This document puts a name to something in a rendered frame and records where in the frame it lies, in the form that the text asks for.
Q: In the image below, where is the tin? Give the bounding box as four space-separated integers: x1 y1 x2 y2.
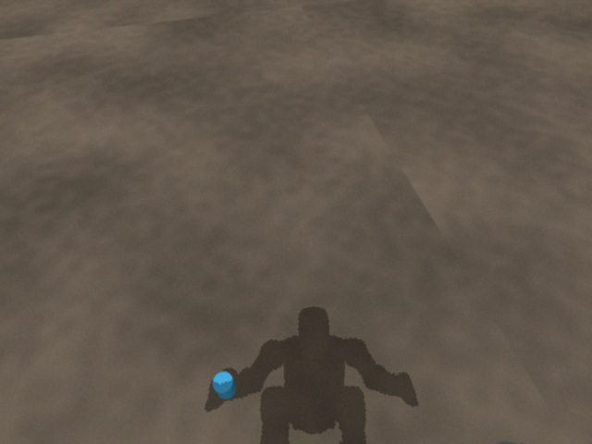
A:
213 372 236 400

